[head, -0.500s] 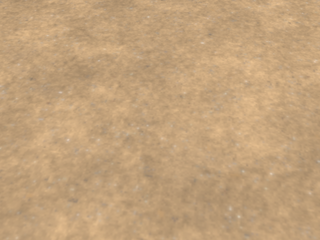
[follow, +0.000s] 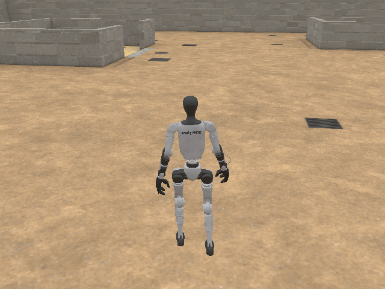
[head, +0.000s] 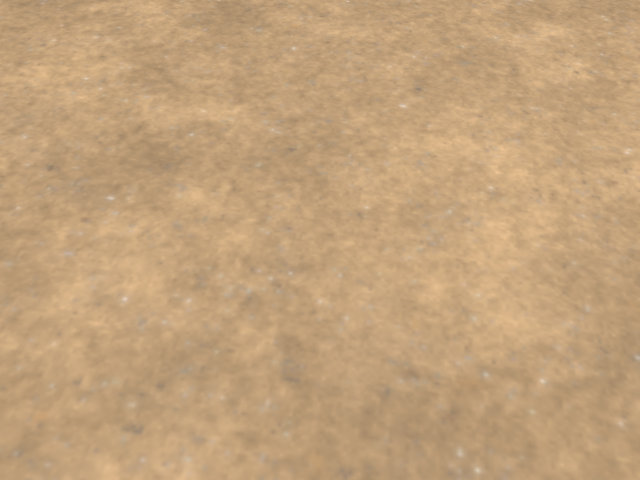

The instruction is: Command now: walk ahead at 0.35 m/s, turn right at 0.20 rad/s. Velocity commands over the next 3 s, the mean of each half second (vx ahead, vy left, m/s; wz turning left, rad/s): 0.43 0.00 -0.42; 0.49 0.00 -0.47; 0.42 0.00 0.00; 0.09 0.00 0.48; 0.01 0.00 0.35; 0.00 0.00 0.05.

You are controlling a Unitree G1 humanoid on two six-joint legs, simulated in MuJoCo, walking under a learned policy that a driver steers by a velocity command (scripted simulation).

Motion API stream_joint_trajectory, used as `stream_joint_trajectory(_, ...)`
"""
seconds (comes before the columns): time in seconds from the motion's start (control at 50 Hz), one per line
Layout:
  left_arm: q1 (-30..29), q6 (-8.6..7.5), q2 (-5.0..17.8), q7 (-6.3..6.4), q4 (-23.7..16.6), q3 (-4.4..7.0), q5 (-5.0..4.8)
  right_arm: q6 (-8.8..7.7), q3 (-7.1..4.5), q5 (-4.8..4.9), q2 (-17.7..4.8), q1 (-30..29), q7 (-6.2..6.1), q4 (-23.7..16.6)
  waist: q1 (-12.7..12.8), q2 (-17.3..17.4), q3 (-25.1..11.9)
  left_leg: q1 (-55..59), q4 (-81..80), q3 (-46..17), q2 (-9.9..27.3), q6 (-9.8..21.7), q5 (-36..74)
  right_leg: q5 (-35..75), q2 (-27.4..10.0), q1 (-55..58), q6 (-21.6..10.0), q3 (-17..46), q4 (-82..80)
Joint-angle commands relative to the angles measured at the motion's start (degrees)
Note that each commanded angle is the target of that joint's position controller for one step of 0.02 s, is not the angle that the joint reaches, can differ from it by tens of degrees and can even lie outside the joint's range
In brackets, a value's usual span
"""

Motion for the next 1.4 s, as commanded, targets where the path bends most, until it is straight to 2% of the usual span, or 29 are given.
stream_joint_trajectory(0.02,-8.07,-2.03,1.42,0.12,-8.16,-0.42,0.13,-0.94,-4.09,-0.74,-15.21,23.17,-0.30,3.73,-11.18,21.44,-5.80,33.13,-20.11,-35.15,20.38,10.15,-5.95,-1.03,5.55,-34.69,-1.51,-2.29,27.94)
stream_joint_trajectory(0.04,-8.68,-2.67,3.99,0.18,-7.94,0.51,-0.88,-1.84,-2.01,-1.85,-9.47,20.58,-0.09,3.38,-9.37,13.98,-4.34,28.84,-22.08,-41.66,23.40,11.93,-8.81,-7.05,4.17,-37.55,-2.31,7.14,39.72)
stream_joint_trajectory(0.06,-8.02,-3.03,4.74,-0.20,-7.90,0.94,-2.19,-2.38,-0.98,-1.63,-6.74,14.79,-0.13,1.54,-6.40,10.46,1.04,24.51,-22.12,-34.30,22.62,10.07,-8.77,-2.17,1.23,-40.54,-4.22,8.95,42.72)
stream_joint_trajectory(0.1,-7.70,-2.97,4.25,-0.27,-6.97,1.49,-1.77,-2.76,0.07,-1.34,-4.11,8.34,0.26,-0.53,-3.84,7.35,5.12,18.91,-23.87,-20.76,17.88,5.77,-1.59,8.02,-2.37,-39.35,-5.75,8.13,39.02)
stream_joint_trajectory(0.14,-7.10,-2.05,3.61,-0.91,-6.55,2.11,-1.25,-2.52,0.73,-2.19,-2.50,9.00,0.08,-0.36,-2.95,8.53,4.44,16.87,-23.61,-10.36,13.75,2.93,10.15,12.88,-3.55,-35.46,-5.77,6.23,35.68)
stream_joint_trajectory(0.26,-16.39,-0.61,0.64,-2.19,-12.08,1.49,-0.51,-1.85,0.34,-3.17,-5.85,10.94,-1.83,-1.05,-3.19,4.78,6.99,15.15,-26.90,-0.69,13.87,4.65,20.92,21.78,-3.89,-40.96,-2.59,3.35,24.85)
stream_joint_trajectory(0.38,-27.17,-0.67,-0.59,-4.43,-18.31,0.30,-0.04,-0.88,-0.28,-1.89,-7.02,15.90,-2.52,-1.11,-5.05,4.13,8.71,19.86,-24.86,7.64,14.93,4.01,30.55,24.72,-2.12,-38.39,-4.78,-4.76,10.80)
stream_joint_trajectory(0.44,-25.44,-0.55,1.89,-5.45,-19.87,1.45,-0.17,-0.01,-1.02,-1.49,-9.47,14.40,-2.93,-2.58,-1.24,7.81,4.27,23.66,-15.37,10.30,16.00,3.20,57.90,19.02,2.47,-29.56,-7.90,-9.17,9.34)
stream_joint_trajectory(0.48,-14.48,-0.06,6.68,-5.43,-18.22,3.75,-0.36,0.77,-1.65,-1.38,-11.63,11.90,-3.13,-4.23,5.22,10.24,-2.64,21.94,0.46,10.03,16.23,2.54,67.83,15.32,6.02,-15.09,-10.79,-9.76,8.84)
stream_joint_trajectory(0.5,-5.25,0.30,10.13,-4.58,-16.00,5.78,-0.33,0.66,-1.62,-1.09,-11.77,10.14,-2.94,-5.23,10.30,8.75,-6.94,14.46,13.92,10.27,13.90,0.79,59.82,17.86,6.87,-0.47,-13.07,-6.98,3.66)
stream_joint_trajectory(0.52,-0.40,0.98,13.98,-3.10,-14.41,6.72,-0.30,-0.16,-0.40,-2.79,-6.99,11.29,-2.33,-6.83,8.77,-3.33,-10.99,-2.53,34.39,9.24,8.18,-1.30,14.60,15.68,-3.90,14.78,-16.33,11.00,3.08)
stream_joint_trajectory(0.54,-2.48,0.01,16.67,-3.27,-16.63,6.43,0.82,-2.64,1.30,-1.38,-1.31,15.00,-1.29,-10.40,2.65,-10.52,-19.32,-21.26,51.58,-3.07,-3.85,-2.96,-18.71,4.76,-17.14,26.77,-28.34,48.04,-8.60)
stream_joint_trajectory(0.56,-1.44,-0.87,12.03,-3.41,-15.87,5.16,1.24,-4.93,-0.06,0.86,-6.93,6.39,-0.57,-12.45,6.10,-3.35,-16.39,-27.43,53.36,-11.39,-0.97,-1.31,-15.27,3.87,-16.22,24.41,-25.01,46.41,-14.90)
stream_joint_trajectory(0.58,-4.60,-1.84,9.38,-3.40,-15.90,4.46,1.03,-5.71,-0.23,1.87,-7.51,3.79,-0.42,-13.98,4.10,-1.76,-8.53,-29.82,49.18,-10.64,1.71,0.13,-9.36,7.28,-14.36,16.82,-22.31,37.01,-15.28)
stream_joint_trajectory(0.6,-9.64,-2.58,7.47,-3.70,-17.05,3.80,0.62,-5.69,-0.46,0.88,-7.50,4.30,-0.98,-12.96,0.65,4.36,-4.29,-26.18,43.89,-10.40,4.49,0.02,-5.15,13.96,-11.27,7.28,-19.89,29.54,-15.49)
stream_joint_trajectory(0.64,-14.37,-2.95,5.40,-3.47,-18.71,2.90,1.19,-3.93,-1.53,-0.75,-8.47,7.11,-1.36,-12.38,-3.31,4.07,-2.80,-17.93,36.98,-10.65,7.45,-1.27,-1.82,21.67,-7.29,-4.06,-17.60,21.26,-16.65)
stream_joint_trajectory(0.72,-10.15,-3.03,8.59,-1.70,-18.17,3.45,0.77,-1.86,-1.33,-2.86,-6.46,0.84,-1.94,-16.12,-2.69,1.54,-0.49,-17.59,24.59,-7.95,7.15,-5.24,5.17,28.26,-4.55,-12.00,-17.47,15.46,-18.46)
stream_joint_trajectory(0.86,-2.02,-2.21,7.81,-0.57,-15.97,2.86,0.47,-3.00,0.17,-1.79,-4.15,-12.44,-0.28,-20.25,3.76,-2.70,0.59,-14.00,-1.46,-5.95,2.40,-4.69,26.23,22.12,-2.68,-9.31,-12.57,12.79,-16.51)
stream_joint_trajectory(0.96,1.48,-1.26,8.74,-0.05,-14.47,2.95,0.88,-4.22,-0.10,-1.45,-6.98,-14.69,1.32,-22.49,3.56,-3.91,0.93,-17.40,-6.45,-5.98,1.17,-0.99,15.32,31.30,-8.57,4.31,-12.22,18.23,-9.40)
stream_joint_trajectory(1.0,-0.66,-0.85,9.20,0.02,-15.12,2.94,0.98,-4.57,-1.12,-1.56,-9.13,-6.44,1.16,-20.54,-1.30,-4.90,-3.15,-6.16,-9.25,-3.78,-1.15,1.91,13.43,47.96,-6.76,5.30,-10.58,16.58,-1.97)
stream_joint_trajectory(1.02,-2.38,-0.96,8.03,-0.27,-16.14,2.28,1.37,-4.67,-1.97,-2.24,-11.35,2.61,0.89,-18.62,-5.68,-3.82,-10.49,8.51,-6.82,-6.98,2.58,5.14,16.73,49.41,-4.00,0.32,-9.09,14.22,8.66)
stream_joint_trajectory(1.04,1.27,-1.49,4.77,-0.50,-17.12,1.22,1.59,-4.47,-3.14,-3.09,-15.57,12.34,0.57,-17.26,-7.05,5.15,-19.92,30.63,-5.63,-23.70,14.17,11.95,15.59,33.15,2.82,-16.66,-5.49,9.60,27.78)
stream_joint_trajectory(1.06,7.24,-2.30,2.73,-0.77,-15.91,0.32,0.48,-3.71,-3.24,-2.17,-14.74,15.98,1.35,-14.70,-5.65,19.13,-23.92,40.88,-12.57,-44.69,22.80,17.47,4.84,-7.28,8.56,-32.02,-3.07,8.44,41.56)
stream_joint_trajectory(1.08,2.50,-2.65,8.11,-0.89,-16.26,1.29,-0.44,-3.35,-1.86,-0.74,-9.67,14.22,1.34,-15.12,-6.97,12.57,-15.89,36.55,-15.02,-43.70,21.19,14.75,-5.64,-6.62,4.93,-39.12,-3.52,10.85,46.53)
stream_joint_trajectory(1.1,-3.39,-2.90,9.29,-1.00,-17.75,1.56,-0.53,-2.78,-1.21,-0.70,-7.75,9.42,1.08,-15.99,-6.43,7.61,-7.50,27.65,-16.82,-35.35,18.90,12.28,-4.67,-1.06,2.12,-40.98,-3.58,8.27,45.82)
stream_joint_trajectory(1.14,-7.34,-3.03,7.92,-0.89,-18.79,1.75,0.94,-2.37,-0.36,-1.91,-6.14,4.43,1.22,-16.79,-3.40,3.88,-0.66,14.56,-20.55,-26.06,14.46,10.79,5.92,6.01,-2.10,-37.62,-3.15,5.19,39.24)
stream_joint_trajectory(1.2,-4.96,-2.20,4.75,-0.87,-18.54,1.37,0.99,-2.71,-0.19,-1.85,-6.20,4.69,1.38,-15.82,-1.08,7.05,-1.41,9.37,-23.73,-19.22,11.89,11.15,14.73,8.38,-4.20,-33.24,-2.05,3.45,33.45)
stream_joint_trajectory(1.28,-12.10,-2.16,3.42,-0.82,-21.19,0.64,1.60,-2.23,-0.95,-1.35,-9.10,7.04,0.49,-14.36,-2.37,5.91,-0.14,8.73,-25.83,-12.95,10.67,10.79,21.49,18.74,-4.87,-35.37,-0.17,1.64,20.12)
stream_joint_trajectory(1.4,-21.60,-3.38,3.24,-1.80,-24.08,0.45,1.68,0.02,-0.96,-0.51,-10.00,13.28,-0.60,-11.48,-4.72,7.29,-0.47,9.75,-18.14,-10.27,8.08,7.08,35.16,31.05,1.97,-25.27,0.07,0.22,1.74)
Next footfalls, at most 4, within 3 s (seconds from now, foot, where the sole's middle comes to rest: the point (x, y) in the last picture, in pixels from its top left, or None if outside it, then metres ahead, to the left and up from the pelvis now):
0.50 right None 0.37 -0.15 -0.76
1.02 left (371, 389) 0.73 -0.09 -0.76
1.50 right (507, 349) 0.85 -0.42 -0.76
1.90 left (387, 348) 0.84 -0.13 -0.76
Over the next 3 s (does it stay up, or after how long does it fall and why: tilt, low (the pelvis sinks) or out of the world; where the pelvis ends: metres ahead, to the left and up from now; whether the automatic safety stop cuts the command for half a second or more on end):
stays up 0.80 -0.26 0.01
